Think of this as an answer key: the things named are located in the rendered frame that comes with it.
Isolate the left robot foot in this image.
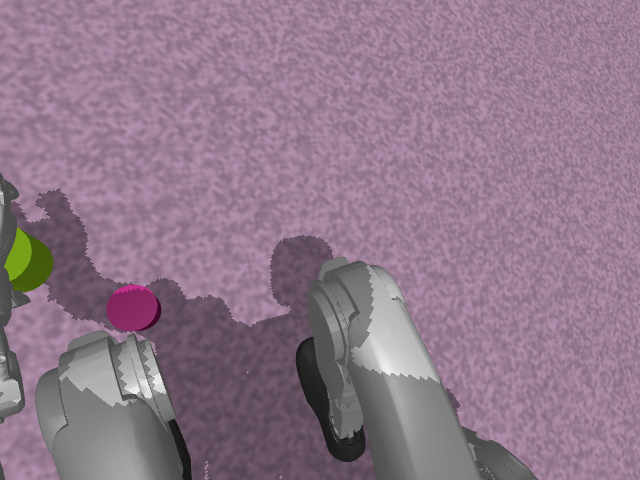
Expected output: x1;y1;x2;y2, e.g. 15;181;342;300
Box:
168;419;192;480

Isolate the left robot arm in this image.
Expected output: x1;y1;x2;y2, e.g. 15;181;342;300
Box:
0;265;25;480

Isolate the left robot hand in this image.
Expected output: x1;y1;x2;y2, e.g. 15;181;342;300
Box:
0;173;31;309

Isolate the right robot foot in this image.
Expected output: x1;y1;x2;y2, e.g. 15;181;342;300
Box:
296;337;366;462

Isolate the right robot hand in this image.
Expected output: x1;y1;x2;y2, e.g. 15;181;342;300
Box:
461;426;538;480

